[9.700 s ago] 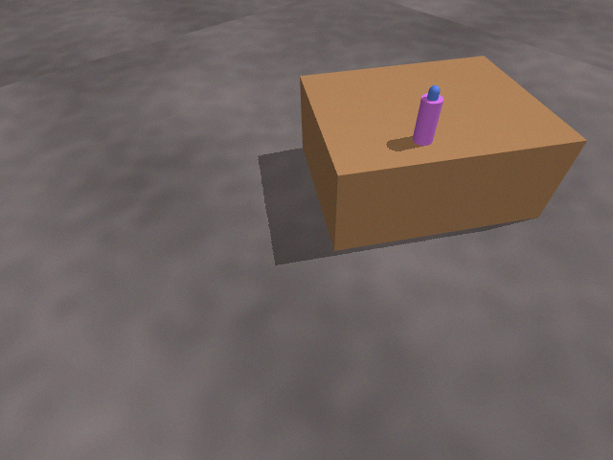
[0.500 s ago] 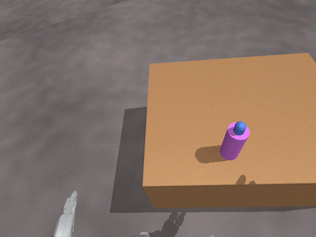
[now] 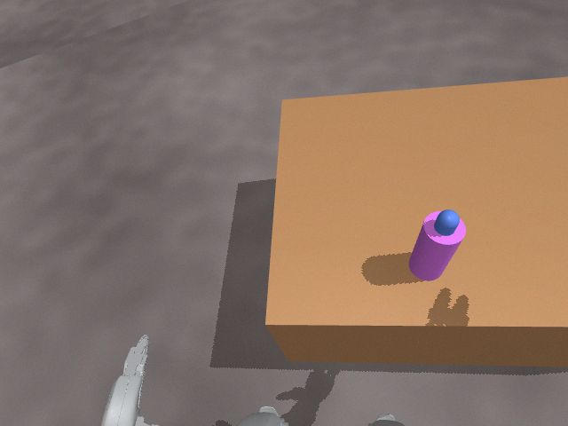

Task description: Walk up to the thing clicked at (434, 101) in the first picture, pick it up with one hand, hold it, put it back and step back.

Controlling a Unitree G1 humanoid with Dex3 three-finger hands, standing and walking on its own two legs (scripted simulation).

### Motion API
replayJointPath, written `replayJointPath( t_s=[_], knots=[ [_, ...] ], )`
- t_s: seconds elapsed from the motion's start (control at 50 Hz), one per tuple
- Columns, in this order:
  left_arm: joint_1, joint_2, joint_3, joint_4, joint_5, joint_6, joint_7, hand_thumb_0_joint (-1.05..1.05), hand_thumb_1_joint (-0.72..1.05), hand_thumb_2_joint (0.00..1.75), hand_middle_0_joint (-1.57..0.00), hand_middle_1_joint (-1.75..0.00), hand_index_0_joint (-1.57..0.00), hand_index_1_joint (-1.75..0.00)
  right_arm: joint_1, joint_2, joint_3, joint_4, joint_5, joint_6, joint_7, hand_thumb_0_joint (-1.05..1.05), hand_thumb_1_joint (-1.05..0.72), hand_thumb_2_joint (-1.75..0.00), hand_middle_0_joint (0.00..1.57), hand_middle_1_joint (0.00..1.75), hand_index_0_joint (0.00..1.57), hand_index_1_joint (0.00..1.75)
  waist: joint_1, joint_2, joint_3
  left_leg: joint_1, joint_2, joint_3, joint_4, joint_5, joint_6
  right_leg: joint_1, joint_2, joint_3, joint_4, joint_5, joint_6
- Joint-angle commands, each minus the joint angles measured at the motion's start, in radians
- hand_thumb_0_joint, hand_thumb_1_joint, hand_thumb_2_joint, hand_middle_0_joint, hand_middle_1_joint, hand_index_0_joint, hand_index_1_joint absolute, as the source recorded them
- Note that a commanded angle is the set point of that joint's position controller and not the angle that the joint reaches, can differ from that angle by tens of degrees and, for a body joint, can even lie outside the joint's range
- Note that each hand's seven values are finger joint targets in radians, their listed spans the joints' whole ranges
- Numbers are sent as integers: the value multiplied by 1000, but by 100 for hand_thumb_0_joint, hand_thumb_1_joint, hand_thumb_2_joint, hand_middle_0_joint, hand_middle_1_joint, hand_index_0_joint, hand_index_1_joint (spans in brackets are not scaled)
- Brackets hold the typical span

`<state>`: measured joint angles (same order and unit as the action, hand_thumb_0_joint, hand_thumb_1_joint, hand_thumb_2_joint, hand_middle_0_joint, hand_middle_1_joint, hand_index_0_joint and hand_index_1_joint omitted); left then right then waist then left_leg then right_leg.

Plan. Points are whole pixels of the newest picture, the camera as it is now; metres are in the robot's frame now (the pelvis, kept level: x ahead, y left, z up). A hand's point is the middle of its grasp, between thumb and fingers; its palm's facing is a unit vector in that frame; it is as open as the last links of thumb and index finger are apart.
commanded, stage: go down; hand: right
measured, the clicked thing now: (436, 243) +0.49 -0.22 -0.20
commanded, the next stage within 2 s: approach in 0.36 s
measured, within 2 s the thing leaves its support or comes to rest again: neither
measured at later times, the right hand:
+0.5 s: hand out of the picture +0.38 -0.40 +0.06, palm faces +0.28 +0.96 -0.06, open 17.7 cm
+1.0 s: hand (525, 261) +0.41 -0.34 -0.12, palm faces +0.25 +0.97 +0.05, open 17.7 cm
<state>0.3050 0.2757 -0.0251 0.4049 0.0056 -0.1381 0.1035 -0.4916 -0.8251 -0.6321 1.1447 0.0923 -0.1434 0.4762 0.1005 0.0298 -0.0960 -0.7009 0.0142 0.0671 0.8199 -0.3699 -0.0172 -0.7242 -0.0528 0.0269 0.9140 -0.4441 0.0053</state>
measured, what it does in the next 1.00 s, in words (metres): lowers itself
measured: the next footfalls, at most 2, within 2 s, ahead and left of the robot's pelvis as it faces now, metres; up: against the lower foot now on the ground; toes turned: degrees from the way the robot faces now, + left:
none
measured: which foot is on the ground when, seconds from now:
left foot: down 0.00-1.00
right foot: down 0.00-1.00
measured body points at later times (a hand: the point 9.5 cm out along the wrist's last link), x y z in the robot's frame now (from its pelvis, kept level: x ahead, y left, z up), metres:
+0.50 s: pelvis +0.00 -0.01 -0.01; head +0.08 -0.05 +0.43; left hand +0.14 +0.26 -0.04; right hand +0.36 -0.45 +0.06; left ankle +0.01 +0.14 -0.69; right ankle +0.00 -0.12 -0.69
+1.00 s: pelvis -0.04 +0.00 -0.09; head +0.14 -0.09 +0.31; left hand +0.12 +0.27 -0.06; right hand +0.39 -0.39 -0.12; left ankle +0.01 +0.14 -0.69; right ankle +0.00 -0.12 -0.69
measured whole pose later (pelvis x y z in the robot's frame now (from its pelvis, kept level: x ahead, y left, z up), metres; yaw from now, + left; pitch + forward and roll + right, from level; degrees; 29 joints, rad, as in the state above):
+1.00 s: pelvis -0.04 +0.00 -0.09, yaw +2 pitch +27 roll +6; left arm 0.35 0.30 0.03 0.05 0.07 -0.19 0.01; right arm -0.62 -0.81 -0.78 1.27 0.13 -0.56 0.45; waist 0.27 0.09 -0.11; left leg -1.25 0.00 0.09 1.27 -0.49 -0.02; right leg -1.29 -0.07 0.07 1.40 -0.58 0.01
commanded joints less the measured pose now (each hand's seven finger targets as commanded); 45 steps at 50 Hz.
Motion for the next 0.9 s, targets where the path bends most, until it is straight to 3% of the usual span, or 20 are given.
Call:
replayJointPath(
  t_s=[0.0, 0.04, 0.08, 0.1, 0.12, 0.16, 0.18, 0.24, 0.28, 0.32, 0.38, 0.46, 0.52, 0.6, 0.64, 0.72, 0.76, 0.82, 0.84, 0.88],
  knots=[
    [-3, 157, 66, -146, -6, -47, 9, 0, -54, 5, -5, -5, -5, -5, -273, -413, -40, -191, 25, -76, 9, 0, 60, -4, 4, 6, 5, 6, -23, -230, -351, 147, -27, -25, -62, 268, 42, 230, 37, 13, -112, 385, -18],
    [10, 166, 76, -147, -6, -43, 9, 0, -55, 5, -5, -6, -5, -5, -310, -457, -68, -210, 25, -83, 7, 0, 61, -4, 4, 6, 5, 6, -19, -239, -372, 133, -28, -25, -64, 259, 44, 248, 31, 17, -110, 393, -14],
    [19, 177, 84, -157, -7, -39, 8, 0, -54, 5, -5, -5, -5, -5, -327, -451, -59, -221, 30, -82, 8, 0, 61, -5, 4, 6, 5, 6, -11, -248, -357, 112, -35, -16, -65, 229, 45, 263, 25, 24, -121, 386, -8],
    [42, 177, 97, -101, -4, -36, 5, 0, -55, 5, -5, -5, -5, -5, -290, -416, -38, -164, 26, -76, 12, 0, 61, -5, 3, 6, 5, 6, -11, -268, -329, 87, -34, -17, -58, 234, 48, 257, 23, 23, -114, 424, -4],
    [28, 161, 73, -112, -7, -34, -1, 0, -54, 4, -5, -5, -6, -5, -302, -424, -42, -188, 30, -78, 11, 0, 60, -5, 4, 6, 5, 6, -18, -263, -317, 79, -35, -15, -62, 222, 47, 247, 24, 24, -115, 412, -5],
    [3, 196, 103, -163, -5, -40, 0, 0, -55, 5, -6, -6, -5, -6, -322, -439, -49, -175, 25, -79, 14, 0, 60, -5, 4, 6, 5, 6, -5, -251, -377, 84, -36, -13, -53, 246, 47, 276, 15, 32, -101, 465, -1],
    [5, 185, 93, -157, -4, -37, -3, 0, -55, 5, -5, -6, -5, -6, -343, -457, -55, -201, 25, -81, 14, 0, 59, -5, 4, 6, 5, 6, -10, -266, -378, 98, -35, -16, -54, 262, 48, 270, 20, 29, -99, 475, 0],
    [-3, 156, 64, -134, -5, -35, -8, 0, -55, 5, -5, -6, -5, -6, -328, -401, -30, -127, 34, -80, 23, 0, 61, -5, 4, 6, 5, 6, -8, -245, -308, 68, -39, -7, -52, 217, 47, 221, 17, 34, -105, 422, -1],
    [-31, 206, 111, -172, -5, -40, -4, 0, -55, 5, -5, -5, -5, -5, -346, -445, -51, -139, 30, -89, 23, 0, 61, -5, 3, 6, 5, 6, -1, -230, -359, 60, -39, -4, -45, 206, 48, 247, 10, 42, -102, 408, -1],
    [3, 195, 91, -160, 0, -35, -6, 0, -54, 5, -5, -5, -5, -5, -356, -469, -58, -130, 25, -89, 25, 0, 61, -6, 3, 6, 5, 6, -1, -233, -384, 75, -39, -5, -41, 233, 47, 243, 16, 41, -92, 438, 0],
    [11, 199, 95, -189, -2, -33, -6, 0, -55, 5, -5, -5, -5, -5, -379, -491, -75, -136, 29, -100, 28, 0, 61, -5, 4, 6, 5, 6, 3, -246, -402, 71, -40, -4, -37, 230, 47, 253, 14, 44, -84, 455, 0],
    [-5, 172, 64, -191, -2, -30, -11, 0, -56, 4, -5, -4, -4, -5, -399, -519, -86, -136, 24, -118, 22, 0, 61, -3, 5, 6, 6, 6, -5, -234, -370, 90, -34, -13, -38, 221, 47, 187, 27, 28, -85, 349, -13],
    [-13, 132, 37, -164, 0, -36, -21, 0, -55, 4, -5, -4, -4, -5, -368, -413, -42, -51, 34, -135, 33, 0, 61, -3, 4, 6, 6, 6, 9, -225, -316, 14, -36, -16, -10, 210, 48, 145, 21, 30, -61, 354, -12],
    [-40, 154, 51, -219, 14, -59, -32, 0, -57, 5, -5, -4, -4, -6, -402, -366, -38, -9, 64, -210, 49, 0, 61, -3, 4, 6, 6, 6, 49, -199, -332, -75, -40, -14, 38, 181, 44, 103, 12, 41, -5, 342, -7],
    [-36, 182, 93, -244, 16, -71, -36, 0, -57, 5, -5, -5, -4, -6, -393, -335, -49, 12, 88, -263, 60, 0, 61, -4, 4, 6, 6, 6, 69, -182, -346, -110, -38, -20, 79, 168, 42, 59, 19, 37, 40, 297, -14],
    [36, 210, 128, -346, 27, -93, -46, 0, -57, 6, -5, -5, -4, -6, -359, -335, -103, 7, 116, -354, 62, 0, 61, -3, 5, 5, 7, 5, 103, -171, -442, -168, -43, -22, 173, 194, 36, 12, 20, 46, 152, 362, -18],
    [87, 202, 132, -368, 34, -95, -56, 0, -57, 6, -5, -5, -4, -6, -362, -316, -112, 8, 122, -390, 59, 0, 61, -2, 6, 5, 7, 5, 115, -194, -429, -221, -46, -21, 215, 163, 36, -38, 25, 47, 190, 334, -15],
    [97, 211, 154, -463, 42, -104, -66, 0, -56, 5, -5, -5, -4, -6, -375, -355, -160, -67, 110, -439, 30, 0, 61, -2, 6, 5, 7, 5, 110, -238, -502, -256, -45, -26, 270, 142, 40, -66, 27, 48, 239, 300, -13],
    [99, 225, 177, -483, 45, -105, -68, 0, -55, 5, -5, -5, -4, -6, -380, -364, -168, -67, 104, -451, 19, 0, 61, -2, 6, 5, 7, 5, 116, -259, -500, -269, -46, -23, 285, 129, 41, -76, 26, 50, 246, 289, -9],
    [120, 216, 178, -477, 50, -99, -76, 0, -54, 4, -5, -4, -4, -5, -378, -395, -186, -75, 81, -473, -11, 0, 61, -1, 7, 5, 7, 5, 102, -300, -476, -323, -46, -21, 321, 91, 45, -118, 21, 51, 270, 266, -2]
  ],
)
